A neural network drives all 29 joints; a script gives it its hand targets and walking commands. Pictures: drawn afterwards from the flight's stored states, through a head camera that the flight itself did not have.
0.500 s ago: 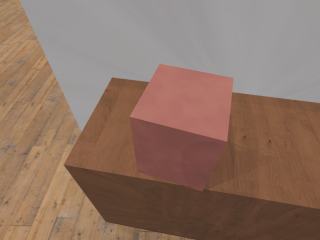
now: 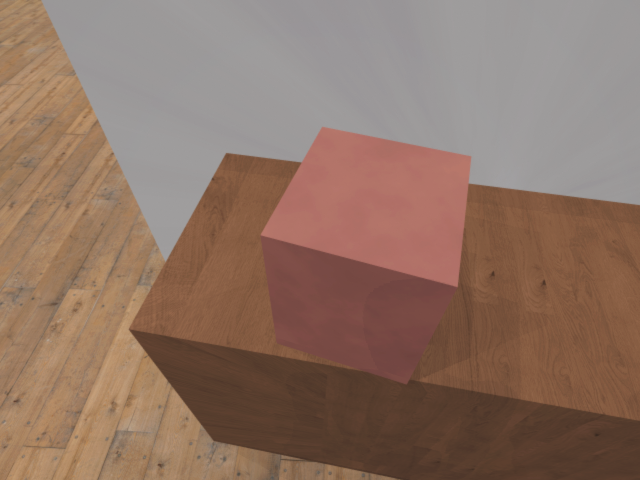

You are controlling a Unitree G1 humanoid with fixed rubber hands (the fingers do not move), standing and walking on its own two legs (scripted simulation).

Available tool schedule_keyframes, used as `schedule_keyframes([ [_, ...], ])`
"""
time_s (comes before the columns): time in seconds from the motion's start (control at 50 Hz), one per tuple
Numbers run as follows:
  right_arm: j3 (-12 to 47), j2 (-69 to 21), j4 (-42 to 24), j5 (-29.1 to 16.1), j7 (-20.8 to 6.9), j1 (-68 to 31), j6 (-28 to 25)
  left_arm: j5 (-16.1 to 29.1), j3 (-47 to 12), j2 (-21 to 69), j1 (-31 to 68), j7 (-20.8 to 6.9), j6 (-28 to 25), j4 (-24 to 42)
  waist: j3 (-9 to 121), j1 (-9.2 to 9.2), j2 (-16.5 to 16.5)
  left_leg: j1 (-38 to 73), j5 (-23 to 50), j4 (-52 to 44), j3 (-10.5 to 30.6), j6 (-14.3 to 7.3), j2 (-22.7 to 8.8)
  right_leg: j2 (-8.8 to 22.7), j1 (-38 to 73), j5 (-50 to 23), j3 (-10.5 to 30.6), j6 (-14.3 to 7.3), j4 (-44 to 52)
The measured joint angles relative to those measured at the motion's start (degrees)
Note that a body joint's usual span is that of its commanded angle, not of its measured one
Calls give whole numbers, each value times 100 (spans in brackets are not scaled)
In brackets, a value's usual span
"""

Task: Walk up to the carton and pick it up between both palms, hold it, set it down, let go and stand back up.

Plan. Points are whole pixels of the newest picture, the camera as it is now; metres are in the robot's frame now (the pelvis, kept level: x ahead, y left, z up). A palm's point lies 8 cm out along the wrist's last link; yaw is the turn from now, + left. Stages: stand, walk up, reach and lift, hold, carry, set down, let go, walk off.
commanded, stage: stand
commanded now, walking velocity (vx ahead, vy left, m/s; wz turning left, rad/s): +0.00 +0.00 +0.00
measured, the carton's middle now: (365, 258) +0.39 -0.02 +0.05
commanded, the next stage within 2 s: none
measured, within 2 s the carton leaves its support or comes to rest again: neither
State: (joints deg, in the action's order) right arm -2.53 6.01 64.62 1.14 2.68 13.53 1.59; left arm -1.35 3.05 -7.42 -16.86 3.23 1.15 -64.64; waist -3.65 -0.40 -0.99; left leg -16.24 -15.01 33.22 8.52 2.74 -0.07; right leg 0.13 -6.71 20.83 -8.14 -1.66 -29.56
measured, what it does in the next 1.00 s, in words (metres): stands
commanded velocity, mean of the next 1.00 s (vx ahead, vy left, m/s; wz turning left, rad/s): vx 0.00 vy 0.00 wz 0.00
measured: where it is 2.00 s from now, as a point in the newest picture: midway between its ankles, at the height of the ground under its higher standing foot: outside the picture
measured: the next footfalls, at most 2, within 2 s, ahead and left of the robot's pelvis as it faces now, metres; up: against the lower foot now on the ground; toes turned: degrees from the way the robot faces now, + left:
none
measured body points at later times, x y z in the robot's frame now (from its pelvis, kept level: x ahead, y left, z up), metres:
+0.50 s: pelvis +0.01 +0.00 +0.00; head +0.03 +0.02 +0.45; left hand +0.00 +0.22 -0.17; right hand +0.02 -0.21 -0.16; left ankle +0.04 +0.15 -0.73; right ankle -0.05 -0.09 -0.73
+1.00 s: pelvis +0.02 +0.00 +0.00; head +0.04 +0.02 +0.45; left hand +0.00 +0.22 -0.17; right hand +0.04 -0.21 -0.16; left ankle +0.04 +0.15 -0.73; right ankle -0.05 -0.09 -0.73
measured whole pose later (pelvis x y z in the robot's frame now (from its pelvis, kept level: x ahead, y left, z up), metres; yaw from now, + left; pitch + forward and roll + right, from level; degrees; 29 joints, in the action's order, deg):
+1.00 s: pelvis +0.02 +0.00 +0.00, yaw +1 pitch -2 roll -1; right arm -2.9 6.4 63.4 0.9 3.0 12.6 1.5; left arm -1.0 3.2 -7.4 -15.3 3.0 1.3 -64.0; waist -4.6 -0.8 -1.2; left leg -15.7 -16.9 34.4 8.5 2.1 1.0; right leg 1.1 -5.7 22.6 -8.4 -0.9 -30.1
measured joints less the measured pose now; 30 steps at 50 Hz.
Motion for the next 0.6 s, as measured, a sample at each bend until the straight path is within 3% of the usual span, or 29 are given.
schedule_keyframes([
  [0.6,-1,-7,-70,1,18,5,0,18,14,-19,125,-7,21,62,-88,-9,-13,-7,-139,136,-7,-48,69,68,18,141,-7,48,-113],
])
